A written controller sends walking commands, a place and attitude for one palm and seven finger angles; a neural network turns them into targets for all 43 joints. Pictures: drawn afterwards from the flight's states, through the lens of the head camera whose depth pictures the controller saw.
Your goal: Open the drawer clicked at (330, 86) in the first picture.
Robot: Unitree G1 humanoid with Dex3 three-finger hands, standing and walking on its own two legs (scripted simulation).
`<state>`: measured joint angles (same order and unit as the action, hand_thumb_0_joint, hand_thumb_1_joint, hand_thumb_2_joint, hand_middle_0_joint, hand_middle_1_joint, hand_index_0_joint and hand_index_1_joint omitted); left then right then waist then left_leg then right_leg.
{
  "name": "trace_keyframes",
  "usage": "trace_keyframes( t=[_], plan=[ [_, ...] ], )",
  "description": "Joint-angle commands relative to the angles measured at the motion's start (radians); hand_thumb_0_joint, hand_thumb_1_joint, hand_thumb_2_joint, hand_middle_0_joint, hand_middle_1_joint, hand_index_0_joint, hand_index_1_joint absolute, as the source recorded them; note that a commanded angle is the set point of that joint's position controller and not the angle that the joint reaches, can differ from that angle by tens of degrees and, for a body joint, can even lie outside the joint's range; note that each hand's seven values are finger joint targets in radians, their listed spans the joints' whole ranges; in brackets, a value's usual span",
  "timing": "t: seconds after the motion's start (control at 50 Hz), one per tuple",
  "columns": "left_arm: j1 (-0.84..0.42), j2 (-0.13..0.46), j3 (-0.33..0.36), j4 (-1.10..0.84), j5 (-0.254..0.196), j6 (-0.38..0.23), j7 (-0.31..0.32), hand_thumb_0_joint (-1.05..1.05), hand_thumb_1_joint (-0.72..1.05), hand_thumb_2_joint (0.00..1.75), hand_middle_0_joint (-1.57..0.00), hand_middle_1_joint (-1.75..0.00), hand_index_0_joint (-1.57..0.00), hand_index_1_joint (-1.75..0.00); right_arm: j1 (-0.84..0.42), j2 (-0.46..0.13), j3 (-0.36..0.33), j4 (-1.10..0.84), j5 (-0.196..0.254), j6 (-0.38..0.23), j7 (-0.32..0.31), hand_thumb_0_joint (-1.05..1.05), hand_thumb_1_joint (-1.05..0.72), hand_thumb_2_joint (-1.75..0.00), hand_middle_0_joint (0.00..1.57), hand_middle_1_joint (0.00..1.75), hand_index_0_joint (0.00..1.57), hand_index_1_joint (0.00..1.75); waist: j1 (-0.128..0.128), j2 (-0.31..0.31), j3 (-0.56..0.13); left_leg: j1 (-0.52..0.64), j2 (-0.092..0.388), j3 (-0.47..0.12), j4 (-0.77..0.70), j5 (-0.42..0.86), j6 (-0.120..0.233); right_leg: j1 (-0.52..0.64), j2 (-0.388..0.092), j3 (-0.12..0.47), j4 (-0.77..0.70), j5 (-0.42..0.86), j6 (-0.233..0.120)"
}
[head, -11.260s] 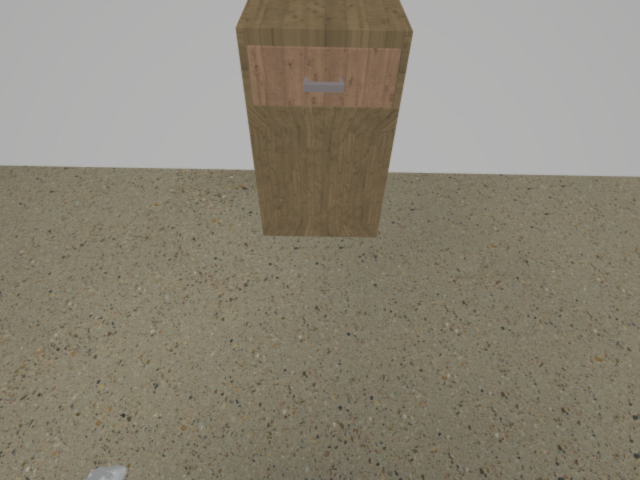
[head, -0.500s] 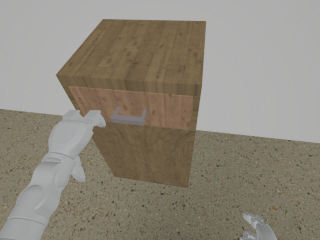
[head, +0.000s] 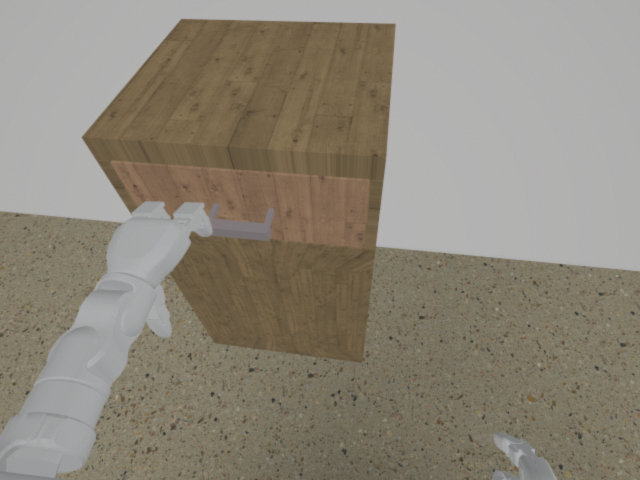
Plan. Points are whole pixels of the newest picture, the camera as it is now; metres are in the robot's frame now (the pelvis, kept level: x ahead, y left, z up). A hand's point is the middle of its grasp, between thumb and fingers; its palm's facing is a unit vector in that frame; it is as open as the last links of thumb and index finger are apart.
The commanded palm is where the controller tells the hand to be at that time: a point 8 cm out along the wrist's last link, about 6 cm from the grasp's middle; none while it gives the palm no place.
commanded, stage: move the hooked fingers above the handle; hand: left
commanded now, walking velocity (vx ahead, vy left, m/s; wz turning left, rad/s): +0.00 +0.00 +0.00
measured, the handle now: (239, 220) +0.53 +0.21 -0.05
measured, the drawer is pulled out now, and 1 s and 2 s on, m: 0.00 0.00 0.00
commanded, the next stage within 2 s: lower the fingers behind the handle in 1.72 s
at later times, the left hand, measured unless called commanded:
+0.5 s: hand (198, 245) +0.41 +0.22 +0.03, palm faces -0.02 -0.03 -1.00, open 13.8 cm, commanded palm +0.40 +0.23 +0.08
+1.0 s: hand (217, 223) +0.48 +0.22 +0.00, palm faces -0.07 -0.02 -1.00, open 13.8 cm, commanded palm +0.46 +0.23 +0.06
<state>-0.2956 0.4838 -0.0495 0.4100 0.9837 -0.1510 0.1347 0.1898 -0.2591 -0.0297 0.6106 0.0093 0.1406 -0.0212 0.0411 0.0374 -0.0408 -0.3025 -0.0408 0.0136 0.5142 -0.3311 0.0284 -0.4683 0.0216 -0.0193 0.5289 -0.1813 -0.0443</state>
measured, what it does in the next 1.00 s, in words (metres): stands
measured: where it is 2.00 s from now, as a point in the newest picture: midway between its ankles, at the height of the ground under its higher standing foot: outside the picture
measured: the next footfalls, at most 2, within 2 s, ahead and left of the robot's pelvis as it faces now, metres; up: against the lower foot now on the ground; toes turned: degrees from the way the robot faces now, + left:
none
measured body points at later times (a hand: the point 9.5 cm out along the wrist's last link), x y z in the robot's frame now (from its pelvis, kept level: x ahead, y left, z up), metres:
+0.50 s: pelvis +0.00 +0.00 -0.01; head +0.06 -0.02 +0.44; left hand +0.40 +0.22 +0.08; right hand +0.10 -0.25 -0.14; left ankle -0.05 +0.10 -0.73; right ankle +0.05 -0.09 -0.73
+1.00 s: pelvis +0.00 +0.01 -0.02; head +0.10 +0.00 +0.41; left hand +0.48 +0.22 +0.05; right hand +0.03 -0.27 -0.16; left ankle -0.05 +0.10 -0.73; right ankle +0.05 -0.09 -0.73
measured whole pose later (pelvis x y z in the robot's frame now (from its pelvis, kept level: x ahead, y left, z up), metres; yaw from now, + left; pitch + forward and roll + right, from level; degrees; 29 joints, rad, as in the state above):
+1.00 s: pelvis +0.00 +0.01 -0.02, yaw +0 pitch +18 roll +0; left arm -0.80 0.49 -0.04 1.03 1.08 -0.12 0.31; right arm 0.32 -0.27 -0.05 0.67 -0.02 0.14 -0.01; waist -0.10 0.03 -0.10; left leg -0.63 -0.04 0.03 0.73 -0.42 0.04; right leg -0.78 0.02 -0.01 0.70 -0.23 -0.03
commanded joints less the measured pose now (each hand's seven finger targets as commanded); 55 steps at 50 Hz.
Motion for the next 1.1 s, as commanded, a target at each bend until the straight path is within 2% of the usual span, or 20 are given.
trace_keyframes(
  t=[0.0,0.04,0.12,0.18,0.22,0.24,0.28,0.34,0.38,0.42,0.5,0.6,0.62,0.66,0.68,0.78,0.96,0.98,1.02,1.08],
  plan=[
    [-0.374,0.234,0.132,-0.153,-0.002,-0.023,0.064,0.00,-0.50,0.30,-0.30,-1.20,-0.30,-1.20,-0.022,-0.114,-0.051,-0.124,0.003,-0.040,-0.012,0.00,-0.90,-0.90,0.20,0.30,0.20,0.30,-0.009,-0.036,-0.315,-0.119,-0.007,0.008,-0.046,0.266,0.005,0.329,-0.027,0.070,-0.016,0.171,-0.005],
    [-0.393,0.235,0.133,-0.154,0.007,-0.027,0.083,0.00,-0.50,0.30,-0.30,-1.20,-0.30,-1.20,-0.011,-0.113,-0.056,-0.123,0.001,-0.042,-0.010,0.00,-0.90,-0.90,0.20,0.30,0.20,0.30,-0.006,-0.008,-0.352,-0.108,-0.007,0.004,-0.035,0.295,0.003,0.330,-0.025,0.068,0.000,0.190,-0.009],
    [-0.418,0.243,0.145,-0.095,0.016,-0.016,0.111,0.00,-0.50,0.30,-0.30,-1.20,-0.30,-1.20,0.008,-0.121,-0.063,-0.111,-0.001,-0.038,-0.009,0.00,-0.90,-0.90,0.20,0.30,0.20,0.30,-0.010,-0.023,-0.373,-0.135,-0.009,0.004,-0.024,0.299,0.003,0.329,-0.021,0.070,0.013,0.203,-0.010],
    [-0.449,0.189,0.094,-0.051,0.023,-0.001,0.119,0.00,-0.50,0.30,-0.30,-1.20,-0.30,-1.20,0.022,-0.121,-0.066,-0.103,0.003,-0.036,-0.004,0.00,-0.90,-0.90,0.20,0.30,0.20,0.30,-0.027,-0.030,-0.346,-0.129,-0.002,0.004,-0.020,0.301,0.000,0.280,-0.018,0.053,0.018,0.194,-0.010],
    [-0.476,0.212,0.109,-0.015,0.028,0.007,0.121,0.00,-0.50,0.30,-0.30,-1.20,-0.30,-1.20,0.028,-0.127,-0.066,-0.098,0.003,-0.032,-0.006,0.00,-0.90,-0.90,0.20,0.30,0.20,0.30,-0.032,-0.046,-0.356,-0.144,-0.006,0.003,-0.015,0.282,0.004,0.285,-0.016,0.059,0.017,0.180,-0.009],
    [-0.488,0.203,0.095,-0.017,0.035,0.006,0.123,0.00,-0.50,0.30,-0.30,-1.20,-0.30,-1.20,0.035,-0.125,-0.066,-0.100,0.001,-0.032,-0.006,0.00,-0.90,-0.90,0.20,0.30,0.20,0.30,-0.027,-0.032,-0.375,-0.141,-0.006,0.003,-0.014,0.288,0.003,0.287,-0.018,0.057,0.025,0.184,-0.010],
    [-0.538,0.178,0.069,0.022,0.044,0.006,0.129,0.00,-0.50,0.30,-0.30,-1.20,-0.30,-1.20,0.044,-0.124,-0.065,-0.092,0.002,-0.030,-0.006,0.00,-0.90,-0.90,0.20,0.30,0.20,0.30,-0.042,-0.028,-0.352,-0.139,-0.003,-0.001,-0.008,0.279,0.001,0.245,-0.015,0.048,0.027,0.165,-0.012],
    [-0.569,0.213,0.102,0.065,0.053,0.001,0.145,0.00,-0.50,0.30,-0.30,-1.20,-0.30,-1.20,0.061,-0.125,-0.067,-0.089,-0.002,-0.029,-0.009,0.00,-0.90,-0.90,0.20,0.30,0.20,0.30,-0.039,-0.041,-0.375,-0.153,-0.006,-0.002,0.001,0.273,0.003,0.252,-0.015,0.050,0.037,0.161,-0.011],
    [-0.595,0.203,0.097,0.118,0.055,0.001,0.156,0.00,-0.50,0.30,-0.30,-1.20,-0.30,-1.20,0.072,-0.122,-0.067,-0.083,-0.003,-0.030,-0.011,0.00,-0.90,-0.90,0.20,0.30,0.20,0.30,-0.046,-0.059,-0.360,-0.171,-0.006,0.002,0.005,0.260,0.007,0.242,-0.016,0.048,0.038,0.161,-0.009],
    [-0.622,0.249,0.133,0.140,0.062,0.000,0.165,0.00,-0.50,0.30,-0.30,-1.20,-0.30,-1.20,0.076,-0.129,-0.065,-0.080,-0.006,-0.027,-0.014,0.00,-0.90,-0.90,0.20,0.30,0.20,0.30,-0.039,-0.054,-0.391,-0.194,-0.011,0.002,0.010,0.254,0.008,0.259,-0.015,0.054,0.048,0.163,-0.009],
    [-0.694,0.205,0.075,0.229,0.075,0.018,0.175,0.00,-0.50,0.30,-0.30,-1.20,-0.30,-1.20,0.099,-0.127,-0.062,-0.073,-0.004,-0.029,-0.014,0.00,-0.90,-0.90,0.20,0.30,0.20,0.30,-0.070,-0.042,-0.364,-0.218,-0.010,0.005,0.023,0.223,0.009,0.208,-0.014,0.048,0.053,0.140,-0.008],
    [-0.761,0.196,0.058,0.265,0.073,0.003,0.165,0.00,-0.50,0.30,-0.30,-1.20,-0.30,-1.20,0.141,-0.134,-0.070,-0.064,-0.009,-0.031,-0.016,0.00,-0.90,-0.90,0.20,0.30,0.20,0.30,-0.091,-0.050,-0.440,-0.212,-0.012,0.002,0.059,0.256,0.013,0.203,-0.012,0.050,0.072,0.184,-0.005],
    [-0.783,0.208,0.069,0.257,0.074,-0.006,0.166,0.00,-0.50,0.30,-0.30,-1.20,-0.30,-1.20,0.142,-0.134,-0.072,-0.061,-0.012,-0.030,-0.016,0.00,-0.90,-0.90,0.20,0.30,0.20,0.30,-0.092,-0.025,-0.451,-0.207,-0.013,-0.004,0.065,0.278,0.011,0.196,-0.011,0.050,0.080,0.197,-0.008],
    [-0.790,0.175,0.043,0.295,0.076,-0.011,0.170,0.00,-0.50,0.30,-0.30,-1.20,-0.30,-1.20,0.160,-0.133,-0.073,-0.052,-0.013,-0.029,-0.013,0.00,-0.90,-0.90,0.20,0.30,0.20,0.30,-0.104,-0.026,-0.427,-0.211,-0.009,-0.004,0.077,0.271,0.009,0.152,-0.009,0.042,0.085,0.184,-0.007],
    [-0.814,0.180,0.042,0.311,0.080,-0.011,0.175,0.00,-0.50,0.30,-0.30,-1.20,-0.30,-1.20,0.168,-0.137,-0.073,-0.045,-0.014,-0.029,-0.013,0.00,-0.90,-0.90,0.20,0.30,0.20,0.30,-0.113,-0.045,-0.418,-0.226,-0.009,-0.008,0.082,0.259,0.010,0.139,-0.008,0.043,0.087,0.173,-0.006],
    [-0.878,0.252,0.091,0.354,0.094,0.004,0.216,0.00,-0.50,0.30,-0.30,-1.20,-0.30,-1.20,0.191,-0.147,-0.072,-0.033,-0.022,-0.027,-0.009,0.00,-0.90,-0.90,0.20,0.30,0.20,0.30,-0.114,-0.019,-0.465,-0.275,-0.013,-0.004,0.106,0.248,0.014,0.136,-0.008,0.049,0.115,0.175,-0.006],
    [-0.940,0.252,0.064,0.452,0.089,0.040,0.200,0.00,-0.50,0.30,-0.30,-1.20,-0.30,-1.20,0.242,-0.163,-0.072,-0.014,-0.026,-0.021,-0.006,0.00,-0.90,-0.90,0.20,0.30,0.20,0.30,-0.152,-0.010,-0.515,-0.307,-0.010,-0.004,0.151,0.282,0.017,0.120,-0.002,0.048,0.143,0.230,0.000],
    [-0.930,0.282,0.090,0.444,0.093,0.033,0.195,0.00,-0.50,0.30,-0.30,-1.20,-0.30,-1.20,0.246,-0.167,-0.072,-0.011,-0.027,-0.019,-0.006,0.00,-0.90,-0.90,0.20,0.30,0.20,0.30,-0.137,-0.002,-0.528,-0.300,-0.008,-0.007,0.152,0.291,0.015,0.118,-0.001,0.046,0.150,0.226,-0.001],
    [-0.934,0.231,0.062,0.405,0.086,0.012,0.186,0.00,-0.50,0.30,-0.30,-1.20,-0.30,-1.20,0.251,-0.158,-0.077,-0.022,-0.030,-0.018,-0.006,0.00,-0.90,-0.90,0.20,0.30,0.20,0.30,-0.140,0.018,-0.572,-0.250,-0.002,-0.017,0.161,0.366,0.011,0.108,0.003,0.038,0.158,0.258,-0.005],
    [-0.875,0.246,0.090,0.399,0.085,-0.006,0.193,0.00,-0.50,0.30,-0.30,-1.20,-0.30,-1.20,0.259,-0.162,-0.079,-0.015,-0.035,-0.010,-0.001,0.00,-0.90,-0.90,0.20,0.30,0.20,0.30,-0.119,0.023,-0.561,-0.235,0.007,-0.020,0.167,0.400,0.005,0.084,0.006,0.035,0.164,0.254,-0.005]
  ],
)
